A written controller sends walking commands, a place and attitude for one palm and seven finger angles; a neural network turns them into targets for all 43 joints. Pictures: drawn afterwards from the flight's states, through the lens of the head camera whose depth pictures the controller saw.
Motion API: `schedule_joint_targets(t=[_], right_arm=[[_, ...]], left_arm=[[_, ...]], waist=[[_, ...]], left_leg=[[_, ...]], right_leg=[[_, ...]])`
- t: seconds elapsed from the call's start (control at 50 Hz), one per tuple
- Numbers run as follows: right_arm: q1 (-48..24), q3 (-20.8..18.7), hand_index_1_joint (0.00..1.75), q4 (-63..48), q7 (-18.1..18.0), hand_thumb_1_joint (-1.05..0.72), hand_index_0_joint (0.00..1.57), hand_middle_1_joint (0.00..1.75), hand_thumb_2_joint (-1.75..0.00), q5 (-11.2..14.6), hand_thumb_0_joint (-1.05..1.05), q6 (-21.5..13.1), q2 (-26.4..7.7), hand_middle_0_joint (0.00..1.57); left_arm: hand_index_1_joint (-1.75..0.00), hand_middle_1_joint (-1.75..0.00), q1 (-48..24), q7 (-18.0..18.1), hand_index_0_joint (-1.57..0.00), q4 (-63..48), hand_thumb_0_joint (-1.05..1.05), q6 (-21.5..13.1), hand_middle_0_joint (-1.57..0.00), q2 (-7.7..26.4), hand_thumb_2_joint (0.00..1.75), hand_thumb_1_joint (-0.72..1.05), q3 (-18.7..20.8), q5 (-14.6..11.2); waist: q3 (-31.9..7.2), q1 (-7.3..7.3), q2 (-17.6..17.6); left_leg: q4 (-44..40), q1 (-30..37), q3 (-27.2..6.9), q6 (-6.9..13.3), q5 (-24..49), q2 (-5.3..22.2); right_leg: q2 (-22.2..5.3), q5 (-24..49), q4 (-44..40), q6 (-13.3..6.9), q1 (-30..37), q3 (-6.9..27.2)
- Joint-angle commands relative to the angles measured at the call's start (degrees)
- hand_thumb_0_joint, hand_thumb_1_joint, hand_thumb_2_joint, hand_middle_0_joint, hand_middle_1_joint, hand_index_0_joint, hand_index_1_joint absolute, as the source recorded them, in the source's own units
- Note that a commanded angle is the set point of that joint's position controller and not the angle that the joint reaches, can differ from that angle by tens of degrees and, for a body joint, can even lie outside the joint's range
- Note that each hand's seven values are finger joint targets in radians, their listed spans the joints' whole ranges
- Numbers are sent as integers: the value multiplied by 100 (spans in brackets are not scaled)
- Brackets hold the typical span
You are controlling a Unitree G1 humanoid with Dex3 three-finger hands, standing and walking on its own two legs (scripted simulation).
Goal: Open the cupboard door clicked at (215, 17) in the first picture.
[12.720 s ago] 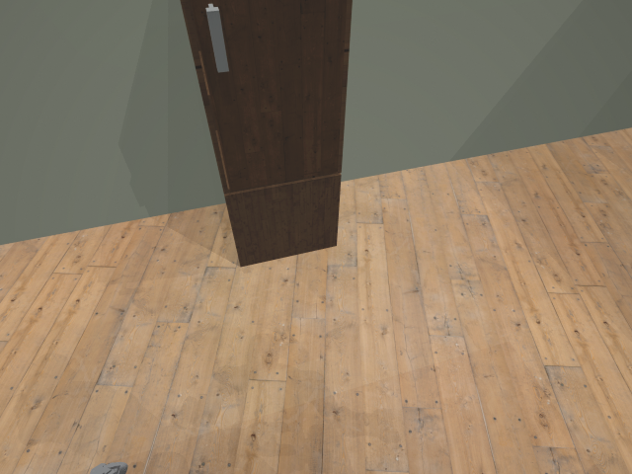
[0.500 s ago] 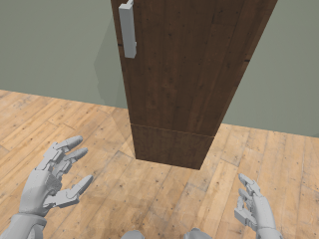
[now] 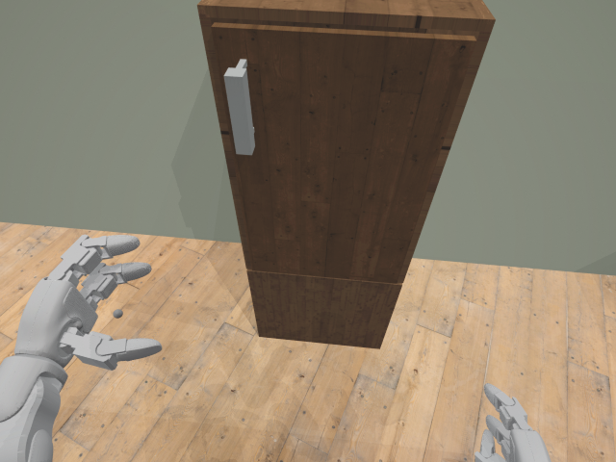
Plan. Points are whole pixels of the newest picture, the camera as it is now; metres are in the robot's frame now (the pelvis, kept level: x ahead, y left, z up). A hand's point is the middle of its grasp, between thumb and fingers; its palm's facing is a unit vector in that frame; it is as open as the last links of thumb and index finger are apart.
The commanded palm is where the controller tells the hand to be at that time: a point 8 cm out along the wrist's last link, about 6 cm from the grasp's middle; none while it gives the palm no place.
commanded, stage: raise the hand with hooked fingers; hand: left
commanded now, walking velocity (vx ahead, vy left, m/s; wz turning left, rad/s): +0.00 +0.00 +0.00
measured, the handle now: (244, 107) +0.59 +0.15 +0.17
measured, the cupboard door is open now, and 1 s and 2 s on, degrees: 0 0 0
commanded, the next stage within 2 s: move the hooked fingers beside the handle in 1.02 s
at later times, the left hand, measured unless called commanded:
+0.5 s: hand (79, 226) +0.30 +0.27 +0.19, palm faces +0.03 -1.00 -0.08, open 13.9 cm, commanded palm +0.27 +0.31 +0.19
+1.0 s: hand (90, 223) +0.30 +0.25 +0.19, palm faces +0.02 -1.00 -0.06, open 13.9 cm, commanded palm +0.27 +0.30 +0.19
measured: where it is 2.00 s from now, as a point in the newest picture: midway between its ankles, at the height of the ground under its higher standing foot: outside the picture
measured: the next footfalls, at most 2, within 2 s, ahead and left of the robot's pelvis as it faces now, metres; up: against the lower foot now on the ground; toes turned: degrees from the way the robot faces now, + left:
none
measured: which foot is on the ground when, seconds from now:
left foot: down 0.00-1.00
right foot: down 0.00-1.00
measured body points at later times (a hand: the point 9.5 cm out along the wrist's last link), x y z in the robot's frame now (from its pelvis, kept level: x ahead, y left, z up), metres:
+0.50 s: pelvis +0.02 -0.01 +0.02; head +0.01 -0.02 +0.47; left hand +0.30 +0.32 +0.19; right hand +0.19 -0.23 -0.05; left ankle -0.02 +0.12 -0.71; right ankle +0.05 -0.13 -0.71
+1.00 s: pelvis +0.01 -0.02 +0.02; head +0.00 -0.03 +0.47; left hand +0.29 +0.31 +0.20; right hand +0.19 -0.25 -0.05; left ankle -0.02 +0.12 -0.71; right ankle +0.05 -0.13 -0.71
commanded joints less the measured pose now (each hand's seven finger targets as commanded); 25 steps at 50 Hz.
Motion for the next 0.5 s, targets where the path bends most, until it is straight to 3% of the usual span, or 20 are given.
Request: schedule_joint_targets(t=[0.0, 0.06, 0.1, 0.14, 0.16, 0.24, 0.3, 0.34, 0.4, 0.42, 0.48], right_arm=[[-537, -127, 30, -880, -104, -90, 20, 30, -90, 4, 0, -357, -618, 20], [-589, -63, 30, -880, -112, -90, 20, 30, -90, 20, 0, -304, -610, 20], [-591, -58, 30, -869, -129, -90, 20, 30, -90, 32, 0, -262, -600, 20], [-628, -39, 30, -873, -131, -90, 20, 30, -90, 39, 0, -248, -578, 20], [-611, -15, 30, -860, -119, -90, 20, 30, -90, 22, 0, -222, -577, 20], [-672, 10, 30, -829, -148, -90, 20, 30, -90, 51, 0, -140, -564, 20], [-736, 39, 30, -841, -144, -90, 20, 30, -90, 45, 0, -108, -543, 20], [-712, 44, 30, -816, -153, -90, 20, 30, -90, 47, 0, -78, -543, 20], [-732, 47, 30, -780, -156, -90, 20, 30, -90, 73, 0, -18, -558, 20], [-751, 47, 30, -787, -160, -90, 20, 30, -90, 75, 0, -4, -574, 20], [-762, 35, 30, -811, -144, -90, 20, 30, -90, 85, 0, 32, -576, 20]], left_arm=[[-112, -112, -1404, -18, -29, -1089, 0, -80, -29, 1402, 35, -38, 761, -99], [-117, -117, -1805, -127, -30, -989, 0, 181, -30, 1428, 32, -45, 701, -93], [-120, -120, -1945, -183, -30, -807, 0, 342, -30, 1537, 30, -50, 823, -90], [-120, -120, -2169, -223, -30, -952, 0, 428, -30, 1574, 30, -50, 835, -73], [-120, -120, -2209, -262, -30, -837, 0, 500, -30, 1618, 30, -50, 834, -81], [-120, -120, -2680, -340, -30, -635, 0, 657, -30, 1774, 30, -50, 949, -75], [-120, -120, -3075, -391, -30, -785, 0, 705, -30, 2002, 30, -50, 1077, -66], [-120, -120, -3088, -423, -30, -510, 0, 771, -30, 2053, 30, -50, 1143, -80], [-120, -120, -3370, -514, -30, -256, 0, 899, -30, 2166, 30, -50, 1155, -75], [-120, -120, -3504, -541, -30, -250, 0, 929, -30, 2234, 30, -50, 1182, -67], [-120, -120, -3747, -617, -30, -150, 0, 1010, -30, 2452, 30, -50, 1312, -70]], waist=[[-727, 137, 394], [-494, 160, 509], [-589, 150, 280], [-746, 157, 462], [-615, 161, 427], [-706, 115, 273], [-935, 159, 486], [-898, 163, 301], [-788, 149, 293], [-845, 159, 405], [-1006, 193, 297]], left_leg=[[-1225, -28, 45, 20, 1552, 17], [-1353, 81, 39, 1, 1675, 19], [-1403, 182, 50, 8, 1775, 34], [-1437, 369, 51, -6, 1997, 33], [-1448, 379, 63, -4, 2021, 31], [-1542, 501, 62, 17, 1992, 31], [-1596, 710, 69, -4, 2285, 21], [-1638, 694, 75, 12, 2285, 17], [-1706, 687, 104, 35, 2268, 14], [-1729, 726, 105, 28, 2278, 5], [-1749, 797, 132, 60, 2449, -4]], right_leg=[[121, 634, -715, -233, 1197, -240], [154, 787, -810, -259, 1297, -250], [148, 931, -881, -237, 1380, -251], [138, 1138, -901, -236, 1469, -258], [179, 1178, -951, -246, 1488, -244], [156, 1196, -1093, -225, 1556, -231], [152, 1473, -1136, -249, 1807, -220], [157, 1503, -1198, -240, 1834, -223], [146, 1533, -1299, -235, 1874, -193], [134, 1541, -1312, -243, 1914, -189], [119, 1770, -1354, -240, 2113, -155]])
